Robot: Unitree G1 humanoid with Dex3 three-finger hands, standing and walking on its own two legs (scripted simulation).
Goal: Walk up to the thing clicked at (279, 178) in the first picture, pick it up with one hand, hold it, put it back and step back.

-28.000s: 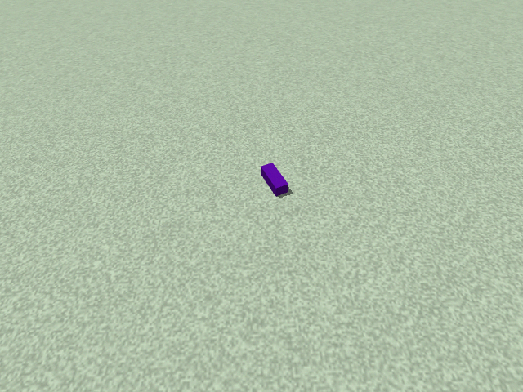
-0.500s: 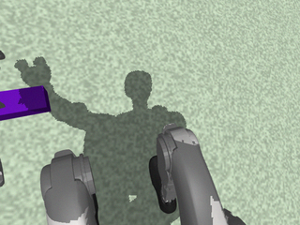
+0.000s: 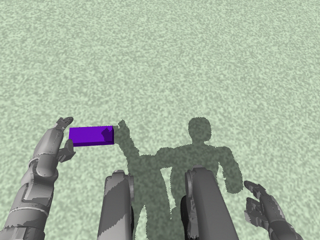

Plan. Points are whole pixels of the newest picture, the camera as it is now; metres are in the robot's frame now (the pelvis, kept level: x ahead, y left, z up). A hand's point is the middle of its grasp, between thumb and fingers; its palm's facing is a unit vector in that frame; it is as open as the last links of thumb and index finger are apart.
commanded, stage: home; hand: left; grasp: from above
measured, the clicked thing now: (92, 136) +0.50 +0.28 -0.46
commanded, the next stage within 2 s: none
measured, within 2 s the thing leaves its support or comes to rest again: neither
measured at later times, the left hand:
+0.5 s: hand (53, 179) +0.26 +0.19 +0.10, palm faces +0.10 -0.97 -0.23, open 7.4 cm
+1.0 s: hand (26, 209) +0.22 +0.18 +0.17, palm faces +0.12 -0.97 -0.20, open 7.4 cm
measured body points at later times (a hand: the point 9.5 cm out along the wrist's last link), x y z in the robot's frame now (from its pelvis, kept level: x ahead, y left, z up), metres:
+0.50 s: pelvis +0.06 -0.01 +0.18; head +0.13 +0.01 +0.62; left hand +0.25 +0.24 +0.12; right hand +0.22 -0.24 +0.09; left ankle +0.07 +0.12 -0.46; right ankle +0.09 -0.15 -0.46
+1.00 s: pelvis +0.08 -0.01 +0.22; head +0.10 +0.00 +0.67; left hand +0.21 +0.23 +0.19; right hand +0.27 -0.24 +0.17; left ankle +0.07 +0.12 -0.46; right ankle +0.09 -0.15 -0.46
